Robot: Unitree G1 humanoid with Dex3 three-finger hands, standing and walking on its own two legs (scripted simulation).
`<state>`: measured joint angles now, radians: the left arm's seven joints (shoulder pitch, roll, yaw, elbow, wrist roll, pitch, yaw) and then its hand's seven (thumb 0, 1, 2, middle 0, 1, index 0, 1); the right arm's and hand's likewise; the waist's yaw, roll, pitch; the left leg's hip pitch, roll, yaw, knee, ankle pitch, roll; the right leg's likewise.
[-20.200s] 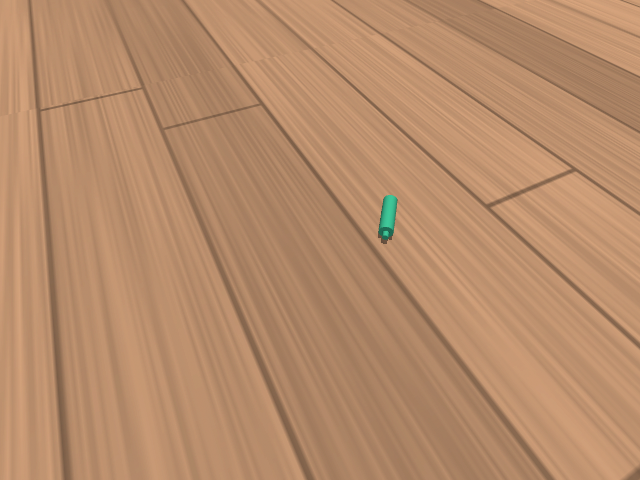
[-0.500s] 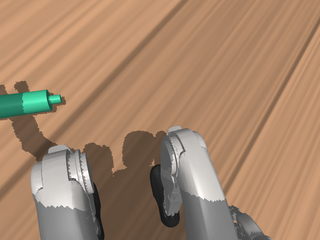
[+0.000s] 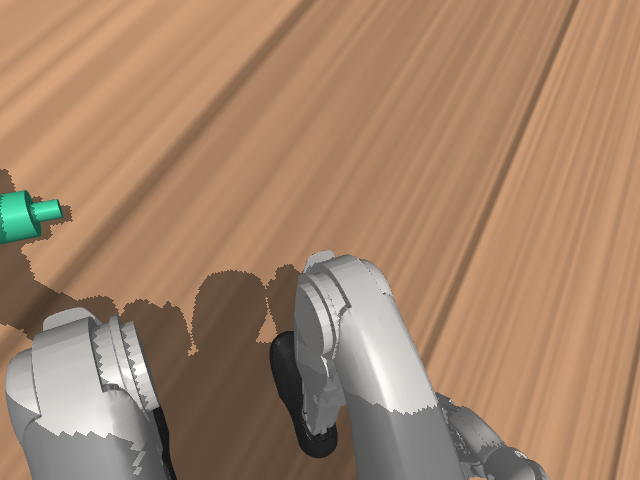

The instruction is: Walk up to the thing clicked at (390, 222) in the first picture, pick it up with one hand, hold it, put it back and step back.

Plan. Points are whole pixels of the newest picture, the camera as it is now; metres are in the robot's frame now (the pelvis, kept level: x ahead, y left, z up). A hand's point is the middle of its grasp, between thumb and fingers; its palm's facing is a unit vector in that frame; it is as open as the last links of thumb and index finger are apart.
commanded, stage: rest palm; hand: left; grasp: from above
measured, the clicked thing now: out of the picture +0.44 +0.33 -0.26
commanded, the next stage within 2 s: close in 1.00 s
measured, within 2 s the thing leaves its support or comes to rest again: neither
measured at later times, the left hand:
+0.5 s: hand out of the picture +0.41 +0.34 -0.24, palm faces -0.45 -0.17 -0.88, open 14.3 cm
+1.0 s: hand out of the picture +0.42 +0.35 -0.25, palm faces -0.47 -0.15 -0.87, open 14.2 cm
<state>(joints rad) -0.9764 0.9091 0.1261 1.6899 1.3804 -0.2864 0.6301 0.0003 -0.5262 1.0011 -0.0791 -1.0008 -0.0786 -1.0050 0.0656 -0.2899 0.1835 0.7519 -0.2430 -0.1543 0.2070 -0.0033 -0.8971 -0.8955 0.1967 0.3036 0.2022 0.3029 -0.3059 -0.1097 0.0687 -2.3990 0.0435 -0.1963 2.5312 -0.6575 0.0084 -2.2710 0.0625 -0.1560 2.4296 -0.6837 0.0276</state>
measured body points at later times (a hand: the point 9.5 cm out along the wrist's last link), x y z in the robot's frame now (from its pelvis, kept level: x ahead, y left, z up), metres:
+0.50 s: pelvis +0.01 +0.01 +0.00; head +0.26 +0.13 +0.35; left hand +0.43 +0.35 -0.19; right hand +0.08 -0.25 -0.07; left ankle +0.08 +0.13 -0.26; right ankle +0.10 -0.11 -0.26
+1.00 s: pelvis +0.01 +0.01 +0.00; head +0.28 +0.12 +0.33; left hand +0.44 +0.35 -0.20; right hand +0.08 -0.25 -0.07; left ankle +0.08 +0.13 -0.26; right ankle +0.10 -0.11 -0.26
